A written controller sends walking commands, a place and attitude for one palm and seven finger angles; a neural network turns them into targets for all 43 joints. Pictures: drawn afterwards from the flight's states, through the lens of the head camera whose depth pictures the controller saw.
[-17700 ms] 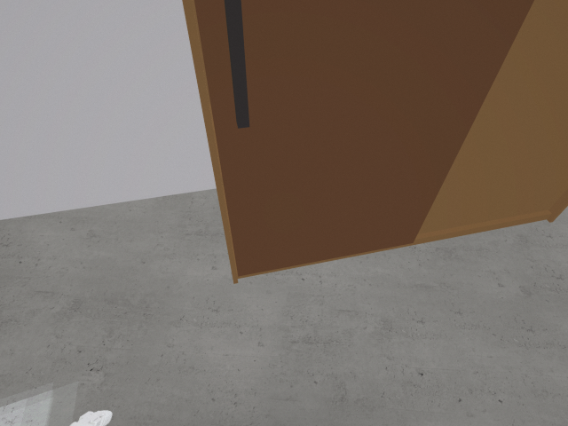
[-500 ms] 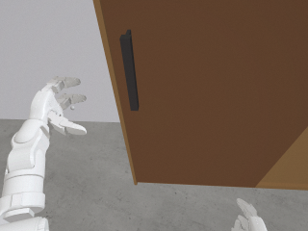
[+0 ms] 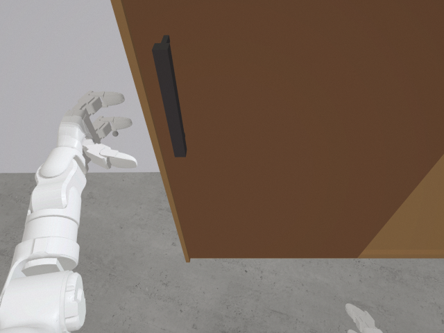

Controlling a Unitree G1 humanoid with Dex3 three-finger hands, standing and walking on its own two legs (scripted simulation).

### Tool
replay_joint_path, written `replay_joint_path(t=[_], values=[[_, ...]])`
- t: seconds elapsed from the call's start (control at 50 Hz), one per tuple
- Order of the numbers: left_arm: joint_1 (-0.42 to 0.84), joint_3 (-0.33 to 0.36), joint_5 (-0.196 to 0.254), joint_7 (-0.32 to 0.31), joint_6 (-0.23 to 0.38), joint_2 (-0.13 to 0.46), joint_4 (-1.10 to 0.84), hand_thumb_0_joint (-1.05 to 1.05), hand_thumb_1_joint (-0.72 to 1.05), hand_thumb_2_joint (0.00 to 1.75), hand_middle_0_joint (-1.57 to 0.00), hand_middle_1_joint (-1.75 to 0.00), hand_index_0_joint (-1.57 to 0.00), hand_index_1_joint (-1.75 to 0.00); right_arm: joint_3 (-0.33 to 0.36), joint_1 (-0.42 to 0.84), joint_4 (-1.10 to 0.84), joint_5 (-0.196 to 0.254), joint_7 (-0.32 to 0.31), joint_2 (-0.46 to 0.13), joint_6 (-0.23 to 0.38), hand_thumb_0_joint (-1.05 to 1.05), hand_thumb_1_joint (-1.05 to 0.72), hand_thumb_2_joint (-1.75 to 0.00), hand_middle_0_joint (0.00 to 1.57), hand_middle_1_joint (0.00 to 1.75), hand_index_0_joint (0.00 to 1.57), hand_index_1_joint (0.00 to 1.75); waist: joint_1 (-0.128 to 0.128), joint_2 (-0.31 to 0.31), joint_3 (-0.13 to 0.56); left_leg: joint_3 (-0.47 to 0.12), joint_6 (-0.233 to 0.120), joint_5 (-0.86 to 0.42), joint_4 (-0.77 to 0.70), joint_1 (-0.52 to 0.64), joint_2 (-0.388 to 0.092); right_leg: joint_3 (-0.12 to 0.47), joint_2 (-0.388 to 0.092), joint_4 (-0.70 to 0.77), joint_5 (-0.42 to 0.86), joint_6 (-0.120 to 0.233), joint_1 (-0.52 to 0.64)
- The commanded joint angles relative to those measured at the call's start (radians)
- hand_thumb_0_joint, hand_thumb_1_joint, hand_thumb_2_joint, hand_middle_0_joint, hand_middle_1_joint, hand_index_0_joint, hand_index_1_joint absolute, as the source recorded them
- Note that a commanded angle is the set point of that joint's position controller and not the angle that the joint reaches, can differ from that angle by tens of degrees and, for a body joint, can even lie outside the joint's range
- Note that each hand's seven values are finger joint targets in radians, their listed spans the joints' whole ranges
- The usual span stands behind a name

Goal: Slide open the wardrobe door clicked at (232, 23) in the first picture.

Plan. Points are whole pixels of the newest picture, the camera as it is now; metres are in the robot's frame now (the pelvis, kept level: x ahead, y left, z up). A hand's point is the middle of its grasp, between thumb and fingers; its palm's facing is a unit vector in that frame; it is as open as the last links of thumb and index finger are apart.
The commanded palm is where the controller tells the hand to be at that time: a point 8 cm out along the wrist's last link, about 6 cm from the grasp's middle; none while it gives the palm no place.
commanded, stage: move the hooked fingers beside the handle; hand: left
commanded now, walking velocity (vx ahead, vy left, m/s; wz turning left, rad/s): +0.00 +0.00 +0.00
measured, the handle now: (174, 102) +0.53 +0.13 +0.15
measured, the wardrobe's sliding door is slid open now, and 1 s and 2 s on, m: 0.00 0.00 0.00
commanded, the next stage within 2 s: feel for the door with the fingertips in 1.22 s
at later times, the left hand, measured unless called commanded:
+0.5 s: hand (143, 111) +0.48 +0.18 +0.16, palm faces +0.04 -1.00 +0.00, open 14.0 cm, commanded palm +0.45 +0.24 +0.16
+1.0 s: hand (136, 118) +0.46 +0.19 +0.16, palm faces +0.05 -1.00 +0.01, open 14.0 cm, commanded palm +0.44 +0.24 +0.16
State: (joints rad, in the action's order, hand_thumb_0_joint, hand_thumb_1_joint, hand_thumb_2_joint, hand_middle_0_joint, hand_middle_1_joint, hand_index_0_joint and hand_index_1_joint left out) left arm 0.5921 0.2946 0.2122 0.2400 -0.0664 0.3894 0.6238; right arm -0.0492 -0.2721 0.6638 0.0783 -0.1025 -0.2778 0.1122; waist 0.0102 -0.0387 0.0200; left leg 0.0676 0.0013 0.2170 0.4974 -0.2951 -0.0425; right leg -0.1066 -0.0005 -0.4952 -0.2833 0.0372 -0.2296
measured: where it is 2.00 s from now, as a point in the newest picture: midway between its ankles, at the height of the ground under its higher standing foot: outside the picture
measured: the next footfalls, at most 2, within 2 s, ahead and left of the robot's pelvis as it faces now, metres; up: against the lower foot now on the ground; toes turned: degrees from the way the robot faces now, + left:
none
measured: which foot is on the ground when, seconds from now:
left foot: down 0.00-1.00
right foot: down 0.00-1.00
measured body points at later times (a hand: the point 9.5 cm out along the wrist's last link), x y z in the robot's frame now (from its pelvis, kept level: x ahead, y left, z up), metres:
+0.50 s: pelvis +0.01 +0.01 +0.00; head +0.04 +0.00 +0.44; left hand +0.47 +0.23 +0.17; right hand +0.06 -0.26 -0.12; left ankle +0.03 +0.12 -0.74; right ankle -0.01 -0.09 -0.74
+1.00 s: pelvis +0.01 +0.01 +0.00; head +0.03 +0.00 +0.45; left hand +0.45 +0.24 +0.16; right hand +0.12 -0.25 -0.11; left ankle +0.03 +0.12 -0.74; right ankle -0.01 -0.09 -0.74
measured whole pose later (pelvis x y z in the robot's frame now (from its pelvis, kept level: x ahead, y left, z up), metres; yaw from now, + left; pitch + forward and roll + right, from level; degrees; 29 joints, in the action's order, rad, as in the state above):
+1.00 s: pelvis +0.01 +0.01 +0.00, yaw -1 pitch +4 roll +0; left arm 0.76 0.28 0.16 0.16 0.04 0.35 0.85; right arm -0.03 -0.30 0.65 0.06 -0.07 -0.27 0.05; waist 0.04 -0.03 0.05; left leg 0.08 -0.01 0.26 0.56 -0.38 -0.04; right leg -0.09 -0.01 -0.54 -0.31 0.02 -0.31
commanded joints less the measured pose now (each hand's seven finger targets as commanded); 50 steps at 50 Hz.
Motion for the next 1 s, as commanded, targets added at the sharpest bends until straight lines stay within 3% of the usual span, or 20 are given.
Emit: replay_joint_path(t=[0.0,0.04,0.08,0.14,0.18,0.26,0.28,0.3,0.32,0.36,0.38,0.42,0.5,0.54,0.58,0.7,0.8,0.9,0.96,0.98], values=[[0.499,0.033,0.016,-0.002,0.092,0.221,-0.139,0.0,-0.5,0.3,-0.3,-1.2,-0.3,-1.2,0.049,0.031,-0.119,-0.005,-0.002,-0.133,0.039,0.0,-0.9,-0.9,0.2,0.3,0.2,0.3,0.026,0.041,0.264,-0.061,-0.052,-0.142,-0.025,0.153,0.04,0.084,0.0,0.067,0.283,-0.026,-0.014],[0.537,0.045,0.004,-0.013,0.097,0.236,-0.1,0.0,-0.5,0.3,-0.3,-1.2,-0.3,-1.2,0.051,0.015,-0.112,-0.007,0.002,-0.137,0.033,0.0,-0.9,-0.9,0.2,0.3,0.2,0.3,0.027,0.014,0.269,-0.063,-0.052,-0.142,-0.019,0.152,0.042,0.085,0.001,0.063,0.279,-0.022,-0.03],[0.543,0.077,-0.004,-0.025,0.111,0.279,-0.043,0.0,-0.5,0.3,-0.3,-1.2,-0.3,-1.2,0.055,-0.008,-0.104,-0.012,0.005,-0.145,0.025,0.0,-0.9,-0.9,0.2,0.3,0.2,0.3,0.027,0.075,0.269,-0.064,-0.055,-0.139,-0.014,0.124,0.039,0.084,0.002,0.06,0.273,-0.026,-0.019],[0.63,0.039,-0.018,-0.034,0.145,0.238,-0.059,0.0,-0.5,0.3,-0.3,-1.2,-0.3,-1.2,0.06,-0.021,-0.106,-0.012,0.012,-0.137,0.023,0.0,-0.9,-0.9,0.2,0.3,0.2,0.3,0.037,-0.01,0.313,-0.061,-0.052,-0.167,-0.003,0.159,0.041,0.087,0.003,0.047,0.301,-0.02,-0.033],[0.638,0.053,-0.019,-0.041,0.165,0.258,-0.007,0.0,-0.5,0.3,-0.3,-1.2,-0.3,-1.2,0.062,-0.043,-0.097,-0.016,0.012,-0.144,0.018,0.0,-0.9,-0.9,0.2,0.3,0.2,0.3,0.047,0.054,0.305,-0.065,-0.055,-0.161,0.003,0.141,0.035,0.081,0.008,0.044,0.291,-0.023,-0.036],[0.69,0.054,-0.033,-0.046,0.191,0.256,0.045,0.0,-0.5,0.3,-0.3,-1.2,-0.3,-1.2,0.066,-0.066,-0.089,-0.018,0.019,-0.144,0.014,0.0,-0.9,-0.9,0.2,0.3,0.2,0.3,0.049,-0.007,0.32,-0.059,-0.053,-0.172,0.009,0.141,0.038,0.086,0.01,0.032,0.309,-0.019,-0.052],[0.687,0.067,-0.038,-0.051,0.2,0.272,0.054,0.0,-0.5,0.3,-0.3,-1.2,-0.3,-1.2,0.071,-0.082,-0.085,-0.021,0.019,-0.149,0.011,0.0,-0.9,-0.9,0.2,0.3,0.2,0.3,0.051,0.031,0.343,-0.061,-0.055,-0.192,0.016,0.142,0.035,0.082,0.012,0.025,0.323,-0.021,-0.037],[0.681,0.063,-0.044,-0.055,0.201,0.267,0.07,0.0,-0.5,0.3,-0.3,-1.2,-0.3,-1.2,0.071,-0.081,-0.086,-0.021,0.021,-0.147,0.008,0.0,-0.9,-0.9,0.2,0.3,0.2,0.3,0.045,0.015,0.337,-0.061,-0.053,-0.193,0.014,0.132,0.035,0.081,0.013,0.021,0.326,-0.02,-0.043],[0.714,0.033,-0.044,-0.055,0.201,0.231,0.084,0.0,-0.5,0.3,-0.3,-1.2,-0.3,-1.2,0.069,-0.084,-0.085,-0.02,0.023,-0.144,0.007,0.0,-0.9,-0.9,0.2,0.3,0.2,0.3,0.061,0.005,0.319,-0.059,-0.052,-0.181,0.016,0.137,0.035,0.08,0.014,0.025,0.314,-0.021,-0.068],[0.764,0.045,-0.047,-0.061,0.211,0.244,0.117,0.0,-0.5,0.3,-0.3,-1.2,-0.3,-1.2,0.074,-0.107,-0.071,-0.025,0.025,-0.15,0.005,0.0,-0.9,-0.9,0.2,0.3,0.2,0.3,0.07,0.017,0.321,-0.062,-0.053,-0.17,0.021,0.133,0.033,0.082,0.017,0.026,0.299,-0.022,-0.088],[0.755,0.075,-0.048,-0.067,0.221,0.28,0.134,0.0,-0.5,0.3,-0.3,-1.2,-0.3,-1.2,0.077,-0.121,-0.069,-0.028,0.024,-0.155,0.003,0.0,-0.9,-0.9,0.2,0.3,0.2,0.3,0.068,0.067,0.338,-0.062,-0.057,-0.183,0.026,0.121,0.033,0.079,0.018,0.021,0.311,-0.024,-0.063],[0.772,0.072,-0.056,-0.068,0.234,0.274,0.128,0.0,-0.5,0.3,-0.3,-1.2,-0.3,-1.2,0.078,-0.126,-0.069,-0.03,0.029,-0.152,0.001,0.0,-0.9,-0.9,0.2,0.3,0.2,0.3,0.062,0.009,0.372,-0.061,-0.053,-0.211,0.031,0.138,0.034,0.083,0.018,0.008,0.341,-0.02,-0.064],[0.663,0.101,-0.06,-0.067,0.25,0.29,0.109,0.0,-0.5,0.3,-0.3,-1.2,-0.3,-1.2,0.083,-0.133,-0.09,-0.033,0.039,-0.154,-0.011,0.0,-0.9,-0.9,0.2,0.3,0.2,0.3,0.033,0.022,0.411,-0.056,-0.051,-0.277,0.037,0.135,0.031,0.077,0.023,-0.012,0.402,-0.018,-0.025],[0.636,0.083,-0.055,-0.06,0.237,0.26,0.104,0.0,-0.5,0.3,-0.3,-1.2,-0.3,-1.2,0.083,-0.125,-0.1,-0.03,0.041,-0.151,-0.019,0.0,-0.9,-0.9,0.2,0.3,0.2,0.3,0.037,0.024,0.377,-0.047,-0.052,-0.273,0.035,0.125,0.03,0.076,0.024,-0.007,0.409,-0.02,-0.033],[0.612,0.107,-0.048,-0.059,0.228,0.296,0.092,0.0,-0.5,0.3,-0.3,-1.2,-0.3,-1.2,0.085,-0.127,-0.105,-0.027,0.038,-0.157,-0.029,0.0,-0.9,-0.9,0.2,0.3,0.2,0.3,0.035,0.054,0.361,-0.042,-0.057,-0.251,0.033,0.103,0.028,0.076,0.023,0.0,0.397,-0.022,-0.016],[0.632,0.071,-0.033,-0.06,0.223,0.244,-0.1,0.0,-0.5,0.3,-0.3,-1.2,-0.3,-1.2,0.089,-0.095,-0.117,-0.023,0.034,-0.142,-0.027,0.0,-0.9,-0.9,0.2,0.3,0.2,0.3,0.037,-0.044,0.415,-0.049,-0.053,-0.334,0.041,0.204,0.023,0.077,0.029,-0.001,0.43,-0.017,-0.028],[0.605,0.023,-0.021,-0.061,0.165,0.178,-0.032,0.0,-0.5,0.3,-0.3,-1.2,-0.3,-1.2,0.082,-0.073,-0.102,-0.015,0.027,-0.142,-0.029,0.0,-0.9,-0.9,0.2,0.3,0.2,0.3,0.053,0.027,0.297,-0.053,-0.054,-0.238,0.024,0.158,0.025,0.067,0.028,0.024,0.355,-0.02,-0.073],[0.694,0.033,-0.038,-0.084,0.174,0.209,-0.037,0.0,-0.5,0.3,-0.3,-1.2,-0.3,-1.2,0.075,-0.066,-0.102,-0.022,0.024,-0.141,-0.03,0.0,-0.9,-0.9,0.2,0.3,0.2,0.3,0.056,0.007,0.339,-0.065,-0.054,-0.208,0.027,0.163,0.032,0.073,0.019,0.019,0.325,-0.017,-0.07],[0.69,0.013,-0.039,-0.08,0.19,0.186,0.005,0.0,-0.5,0.3,-0.3,-1.2,-0.3,-1.2,0.069,-0.055,-0.102,-0.02,0.023,-0.134,-0.028,0.0,-0.9,-0.9,0.2,0.3,0.2,0.3,0.058,0.005,0.332,-0.062,-0.051,-0.202,0.031,0.158,0.033,0.076,0.018,0.018,0.326,-0.016,-0.072],[0.697,0.007,-0.038,-0.081,0.194,0.181,0.036,0.0,-0.5,0.3,-0.3,-1.2,-0.3,-1.2,0.068,-0.065,-0.099,-0.022,0.023,-0.136,-0.029,0.0,-0.9,-0.9,0.2,0.3,0.2,0.3,0.069,0.048,0.31,-0.064,-0.055,-0.188,0.034,0.142,0.032,0.072,0.017,0.02,0.314,-0.02,-0.079]])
